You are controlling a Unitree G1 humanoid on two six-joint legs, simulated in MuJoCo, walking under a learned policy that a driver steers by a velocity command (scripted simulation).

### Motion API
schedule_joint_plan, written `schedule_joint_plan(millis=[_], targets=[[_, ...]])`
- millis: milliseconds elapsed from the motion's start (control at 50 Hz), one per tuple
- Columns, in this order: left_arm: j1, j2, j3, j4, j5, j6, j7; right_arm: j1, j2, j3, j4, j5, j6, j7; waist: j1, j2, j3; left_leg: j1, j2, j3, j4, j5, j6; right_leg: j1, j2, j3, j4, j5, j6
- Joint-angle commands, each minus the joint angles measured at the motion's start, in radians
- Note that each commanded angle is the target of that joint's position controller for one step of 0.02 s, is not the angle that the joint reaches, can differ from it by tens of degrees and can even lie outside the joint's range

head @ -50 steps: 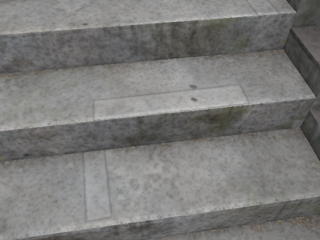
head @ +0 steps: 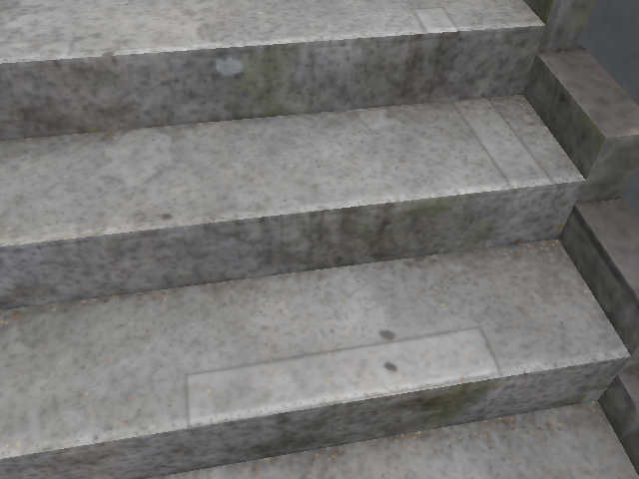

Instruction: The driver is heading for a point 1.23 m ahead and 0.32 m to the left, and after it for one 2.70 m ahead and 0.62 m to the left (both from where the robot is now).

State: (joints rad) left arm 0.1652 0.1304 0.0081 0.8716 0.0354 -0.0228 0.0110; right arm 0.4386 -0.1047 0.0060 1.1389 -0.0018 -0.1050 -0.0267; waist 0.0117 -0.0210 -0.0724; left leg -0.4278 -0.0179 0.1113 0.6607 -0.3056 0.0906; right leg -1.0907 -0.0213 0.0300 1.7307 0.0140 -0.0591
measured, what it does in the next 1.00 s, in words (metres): climbs: right foot 0.16 m higher, then left foot 0.16 m higher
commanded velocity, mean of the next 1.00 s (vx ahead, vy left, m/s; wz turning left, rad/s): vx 0.45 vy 0.00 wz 0.23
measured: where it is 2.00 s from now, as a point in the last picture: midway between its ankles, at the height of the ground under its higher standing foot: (273, 152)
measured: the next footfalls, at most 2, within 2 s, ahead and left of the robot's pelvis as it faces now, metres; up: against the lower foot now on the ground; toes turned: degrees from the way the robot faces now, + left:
right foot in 0.42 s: +0.41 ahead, -0.22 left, +0.16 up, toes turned -8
left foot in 0.96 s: +0.65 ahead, +0.04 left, +0.32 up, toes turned +17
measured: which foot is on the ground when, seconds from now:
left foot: down 0.00-0.44, up 0.46-0.94, down 0.96-1.00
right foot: up 0.00-0.40, down 0.42-1.00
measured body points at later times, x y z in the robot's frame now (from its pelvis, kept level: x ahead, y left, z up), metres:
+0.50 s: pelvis +0.26 -0.11 +0.06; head +0.27 -0.10 +0.51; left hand +0.48 +0.07 -0.03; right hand +0.21 -0.32 -0.09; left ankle +0.09 +0.07 -0.55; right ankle +0.37 -0.21 -0.56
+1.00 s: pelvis +0.53 -0.07 +0.21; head +0.53 -0.06 +0.66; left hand +0.44 +0.11 +0.04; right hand +0.80 -0.20 +0.13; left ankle +0.61 +0.03 -0.40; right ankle +0.38 -0.22 -0.53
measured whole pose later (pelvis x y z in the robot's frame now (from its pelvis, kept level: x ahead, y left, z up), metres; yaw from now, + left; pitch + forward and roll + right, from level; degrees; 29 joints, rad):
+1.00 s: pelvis +0.53 -0.07 +0.21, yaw +14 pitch +8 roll +3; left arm 0.41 0.15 -0.03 1.10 0.11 -0.10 -0.11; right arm -0.09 -0.14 0.05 0.84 -0.02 0.00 0.08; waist 0.01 -0.09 -0.15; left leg -0.98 -0.03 0.15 1.29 -0.51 0.12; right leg 0.01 -0.16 -0.33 0.23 -0.16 -0.05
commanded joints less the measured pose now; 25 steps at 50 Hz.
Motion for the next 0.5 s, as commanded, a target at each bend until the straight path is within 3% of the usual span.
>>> schedule_joint_plan(millis=[20, 40, 60, 80, 120, 160, 180, 200, 220, 240, 260, 280, 300, 320, 340, 360, 380, 400, 420, 440, 460, 480, 500], targets=[[-0.002, 0.014, 0.001, -0.049, 0.006, -0.003, 0.008, 0.048, -0.108, -0.037, -0.030, 0.003, -0.029, -0.006, 0.008, 0.086, 0.089, 0.115, 0.249, -0.398, -0.379, -0.320, 0.127, -0.141, -0.042, -0.060, 0.141, -0.030, 0.016], [-0.061, 0.097, -0.012, -0.015, 0.022, 0.024, -0.037, 0.081, -0.067, 0.010, -0.044, -0.137, -0.017, 0.051, -0.124, 0.261, 0.088, 0.268, 0.305, -0.532, -0.378, -0.274, 0.228, -0.406, -0.001, 0.175, 0.256, -0.024, -0.066], [-0.067, 0.098, -0.006, -0.017, 0.031, 0.017, -0.041, 0.127, -0.049, 0.013, -0.015, -0.141, -0.013, 0.077, -0.109, 0.194, 0.139, 0.405, 0.354, -0.565, -0.366, -0.235, 0.242, -0.573, 0.019, 0.236, 0.307, -0.027, -0.116], [-0.047, 0.075, -0.016, -0.018, 0.032, 0.002, -0.034, 0.125, -0.044, 0.018, -0.002, -0.131, -0.011, 0.089, -0.090, 0.139, 0.102, 0.454, 0.347, -0.516, -0.364, -0.165, 0.234, -0.608, 0.021, 0.224, 0.318, -0.025, -0.152], [-0.058, 0.051, -0.024, 0.006, 0.041, -0.018, -0.046, 0.134, -0.045, 0.022, 0.006, -0.111, -0.004, 0.094, -0.090, 0.063, 0.057, 0.453, 0.294, -0.403, -0.373, -0.104, 0.234, -0.583, -0.007, 0.132, 0.322, -0.027, -0.176], [-0.128, 0.008, -0.044, -0.007, 0.035, -0.018, -0.052, 0.186, -0.014, 0.034, 0.031, -0.123, 0.006, 0.081, -0.097, 0.065, 0.075, 0.435, 0.289, -0.369, -0.397, -0.082, 0.224, -0.623, -0.060, 0.066, 0.360, -0.047, -0.175], [-0.249, -0.086, -0.046, -0.151, -0.002, -0.010, -0.015, 0.161, -0.081, -0.008, 0.010, 0.013, -0.041, 0.021, -0.044, 0.049, 0.137, 0.318, 0.316, -0.374, -0.465, -0.201, 0.169, -0.471, -0.050, -0.064, 0.443, -0.265, -0.039], [-0.336, -0.061, -0.049, -0.205, -0.004, -0.003, -0.001, 0.153, -0.074, -0.002, 0.022, 0.017, -0.059, -0.002, -0.052, 0.008, 0.198, 0.270, 0.301, -0.374, -0.493, -0.230, 0.155, -0.491, -0.095, -0.058, 0.401, -0.335, 0.000], [-0.404, -0.062, -0.053, -0.267, -0.015, 0.000, 0.005, 0.163, -0.090, -0.011, 0.023, -0.007, -0.067, -0.018, -0.070, 0.032, 0.227, 0.302, 0.319, -0.364, -0.529, -0.210, 0.140, -0.530, -0.117, -0.061, 0.366, -0.403, 0.013], [-0.456, -0.050, -0.059, -0.318, -0.023, 0.000, 0.008, 0.171, -0.108, -0.022, 0.032, -0.017, -0.061, -0.024, -0.081, 0.057, 0.230, 0.326, 0.295, -0.324, -0.589, -0.241, 0.121, -0.505, -0.139, -0.085, 0.224, -0.476, 0.016], [-0.477, -0.029, -0.054, -0.356, -0.009, 0.003, 0.003, 0.189, -0.087, -0.025, 0.034, -0.008, -0.042, -0.031, -0.096, 0.087, 0.232, 0.368, 0.292, -0.322, -0.613, -0.171, 0.115, -0.483, -0.167, -0.053, 0.136, -0.479, -0.002], [-0.453, -0.024, -0.095, -0.276, 0.032, 0.029, -0.038, 0.357, 0.011, 0.040, 0.079, -0.149, -0.019, 0.040, -0.155, 0.134, -0.084, 0.622, 0.356, -0.373, -0.494, 0.008, 0.132, -0.615, -0.177, 0.058, 0.012, -0.262, -0.143], [-0.512, -0.018, -0.087, -0.294, 0.034, 0.048, -0.066, 0.225, -0.030, 0.014, 0.027, -0.119, 0.001, 0.099, -0.095, 0.102, 0.020, 0.470, 0.344, -0.256, -0.624, 0.107, 0.126, -0.410, -0.167, -0.037, -0.246, -0.428, -0.182], [-0.565, 0.011, -0.084, -0.293, 0.040, 0.057, -0.079, 0.147, -0.045, 0.017, -0.015, -0.095, 0.013, 0.128, -0.081, 0.119, 0.007, 0.232, 0.317, -0.202, -0.661, 0.116, 0.140, -0.131, -0.114, -0.107, -0.321, -0.568, -0.175], [-0.519, -0.010, -0.087, -0.262, 0.025, 0.051, -0.113, 0.098, -0.104, 0.014, -0.058, -0.065, -0.001, 0.138, -0.046, 0.228, -0.009, 0.161, 0.323, -0.151, -0.669, 0.391, 0.179, 0.073, -0.066, -0.201, -0.226, -0.547, -0.139], [-0.408, 0.001, -0.080, -0.228, 0.009, 0.044, -0.124, 0.044, -0.161, 0.013, -0.084, -0.083, -0.013, 0.137, 0.028, 0.225, -0.040, 0.196, 0.348, -0.126, -0.626, 0.800, 0.191, 0.194, -0.037, -0.220, -0.248, -0.335, -0.129], [-0.120, 0.017, -0.037, -0.143, -0.044, 0.012, -0.052, 0.094, -0.230, -0.047, -0.066, 0.047, -0.022, 0.036, 0.055, 0.096, -0.017, 0.304, 0.232, -0.007, -0.462, 1.081, 0.133, 0.378, 0.023, -0.350, -0.492, -0.522, -0.119], [0.029, -0.012, -0.038, -0.084, -0.071, -0.012, -0.020, 0.184, -0.269, -0.045, -0.035, 0.060, -0.028, 0.008, 0.086, 0.150, -0.119, 0.346, 0.255, -0.041, -0.235, 1.427, 0.108, 0.619, 0.097, -0.347, -0.622, -0.460, -0.104], [0.133, 0.022, -0.012, -0.066, -0.057, -0.026, -0.005, 0.173, -0.293, -0.059, -0.036, 0.048, -0.040, 0.013, 0.161, 0.226, -0.173, 0.316, 0.254, -0.057, -0.024, 1.424, 0.078, 0.800, 0.076, -0.197, -0.722, -0.421, -0.102], [0.168, 0.148, -0.023, -0.029, -0.013, -0.004, -0.062, 0.220, -0.046, 0.021, -0.033, -0.163, -0.036, 0.155, 0.169, -0.070, -0.406, -0.259, 0.111, -0.194, 0.304, 0.809, 0.064, 1.293, -0.192, 0.432, -0.973, -0.243, -0.307], [0.413, 0.310, 0.047, 0.030, 0.037, 0.035, -0.068, 0.097, -0.114, -0.039, -0.064, -0.064, -0.016, 0.208, 0.231, -0.164, -0.350, -0.350, -0.049, -0.364, 0.830, 0.347, 0.040, 1.137, -0.318, 0.946, -1.351, -0.499, -0.270], [0.431, 0.330, 0.060, 0.115, 0.032, 0.010, -0.070, 0.062, -0.095, -0.059, -0.043, -0.010, -0.017, 0.216, 0.194, -0.146, -0.142, -0.509, -0.045, -0.482, 1.151, 0.427, 0.065, 0.955, -0.326, 0.865, -1.391, -0.757, -0.152], [0.258, 0.284, 0.060, 0.131, -0.013, -0.013, -0.073, -0.023, -0.078, -0.054, -0.067, 0.006, -0.029, 0.194, 0.110, -0.191, 0.010, -0.645, -0.017, -0.384, 1.393, 0.373, 0.067, 0.783, -0.325, 0.681, -1.340, -0.720, -0.200]])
